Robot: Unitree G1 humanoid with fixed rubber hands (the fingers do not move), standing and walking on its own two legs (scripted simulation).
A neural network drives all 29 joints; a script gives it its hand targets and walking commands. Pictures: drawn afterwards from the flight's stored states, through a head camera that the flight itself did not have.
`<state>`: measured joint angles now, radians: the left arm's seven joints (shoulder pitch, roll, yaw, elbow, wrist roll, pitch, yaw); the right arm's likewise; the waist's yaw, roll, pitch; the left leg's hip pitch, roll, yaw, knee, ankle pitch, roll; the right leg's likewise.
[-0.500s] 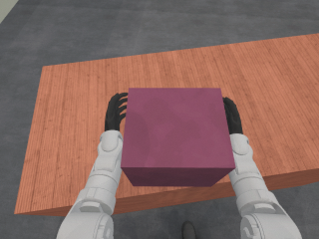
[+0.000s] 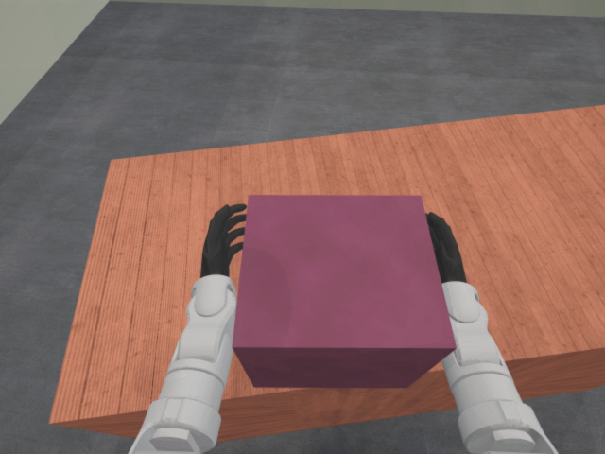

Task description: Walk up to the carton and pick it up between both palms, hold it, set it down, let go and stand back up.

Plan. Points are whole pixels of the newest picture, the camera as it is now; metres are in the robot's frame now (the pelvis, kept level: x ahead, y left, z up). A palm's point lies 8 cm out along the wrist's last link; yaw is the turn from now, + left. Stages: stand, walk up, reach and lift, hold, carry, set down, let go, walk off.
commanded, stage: reach and lift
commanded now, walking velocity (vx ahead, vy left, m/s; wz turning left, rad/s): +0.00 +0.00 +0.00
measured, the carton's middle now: (332, 297) +0.31 -0.04 +0.00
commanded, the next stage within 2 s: none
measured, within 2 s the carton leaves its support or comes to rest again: neither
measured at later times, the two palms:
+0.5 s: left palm (198, 249) +0.31 +0.10 +0.14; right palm (498, 255) +0.29 -0.21 +0.12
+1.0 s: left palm (159, 230) +0.31 +0.12 +0.19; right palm (500, 213) +0.30 -0.19 +0.18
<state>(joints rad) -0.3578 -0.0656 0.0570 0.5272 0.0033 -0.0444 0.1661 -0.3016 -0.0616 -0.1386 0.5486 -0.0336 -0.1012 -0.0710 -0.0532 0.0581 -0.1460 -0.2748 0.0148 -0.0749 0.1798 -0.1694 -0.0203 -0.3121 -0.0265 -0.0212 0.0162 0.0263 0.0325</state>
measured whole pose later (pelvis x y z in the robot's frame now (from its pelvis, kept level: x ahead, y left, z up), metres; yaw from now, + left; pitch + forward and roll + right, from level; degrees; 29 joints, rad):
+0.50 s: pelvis -0.06 -0.01 +0.00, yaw -2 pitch +3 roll +0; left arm -0.51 -0.07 0.15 0.21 0.08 0.55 0.13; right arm -0.45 -0.06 -0.16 0.22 -0.04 0.51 -0.05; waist -0.04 0.03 -0.08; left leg -0.10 0.02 -0.04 0.16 -0.12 -0.03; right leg -0.18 -0.02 0.02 0.07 0.06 0.02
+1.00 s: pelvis -0.08 -0.01 +0.00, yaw +1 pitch +1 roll +1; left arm -0.75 -0.02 0.29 0.40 0.11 0.61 0.04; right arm -0.73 0.00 -0.31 0.35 -0.15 0.66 -0.02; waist -0.04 0.02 -0.09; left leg -0.12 0.00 -0.08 0.20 -0.10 -0.03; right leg -0.19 -0.03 -0.01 0.12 0.05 0.02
